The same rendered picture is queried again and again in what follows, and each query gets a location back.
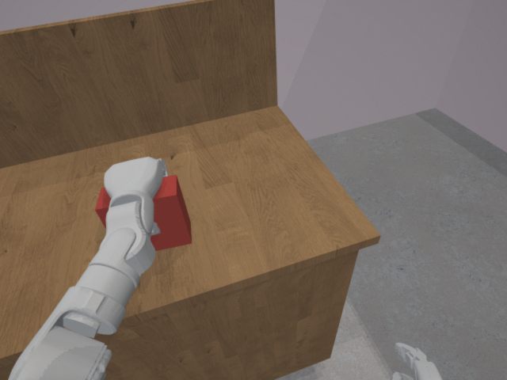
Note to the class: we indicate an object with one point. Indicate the left robot forearm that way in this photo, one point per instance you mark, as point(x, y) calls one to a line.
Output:
point(96, 304)

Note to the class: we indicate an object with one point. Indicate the left robot hand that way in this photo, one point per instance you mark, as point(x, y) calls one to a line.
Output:
point(141, 174)

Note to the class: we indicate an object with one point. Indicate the sponge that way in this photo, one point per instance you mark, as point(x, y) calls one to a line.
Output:
point(170, 213)

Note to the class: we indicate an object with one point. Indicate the table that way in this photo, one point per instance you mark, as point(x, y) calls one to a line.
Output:
point(260, 292)

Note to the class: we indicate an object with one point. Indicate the robot left upper arm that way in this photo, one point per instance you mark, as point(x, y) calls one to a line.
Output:
point(67, 355)

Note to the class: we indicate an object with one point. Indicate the right robot hand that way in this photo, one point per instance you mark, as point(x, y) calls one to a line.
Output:
point(416, 360)

